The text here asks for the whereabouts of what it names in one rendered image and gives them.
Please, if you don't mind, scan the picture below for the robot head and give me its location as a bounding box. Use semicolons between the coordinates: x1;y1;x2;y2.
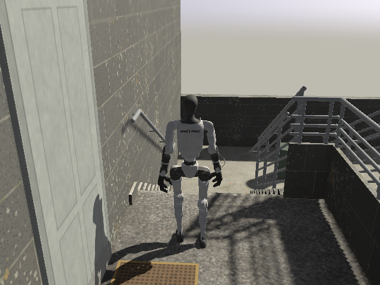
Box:
180;94;201;124

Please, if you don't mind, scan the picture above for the robot right foot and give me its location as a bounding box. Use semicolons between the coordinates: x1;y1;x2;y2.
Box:
198;232;207;248

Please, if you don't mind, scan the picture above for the left robot upper arm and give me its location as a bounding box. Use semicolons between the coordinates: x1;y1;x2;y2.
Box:
164;120;178;154

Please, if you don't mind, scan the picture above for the right robot upper arm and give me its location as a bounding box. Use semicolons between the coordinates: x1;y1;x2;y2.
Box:
203;121;217;154

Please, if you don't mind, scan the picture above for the robot left hand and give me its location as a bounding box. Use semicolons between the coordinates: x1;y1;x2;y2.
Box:
158;175;172;193

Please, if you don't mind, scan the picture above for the left robot forearm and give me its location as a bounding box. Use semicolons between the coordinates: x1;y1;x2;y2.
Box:
159;146;170;176

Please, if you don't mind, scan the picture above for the robot right hand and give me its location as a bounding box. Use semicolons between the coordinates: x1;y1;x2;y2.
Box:
209;172;223;187

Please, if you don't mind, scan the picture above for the right robot forearm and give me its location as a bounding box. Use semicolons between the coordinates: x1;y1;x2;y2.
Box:
211;145;221;173

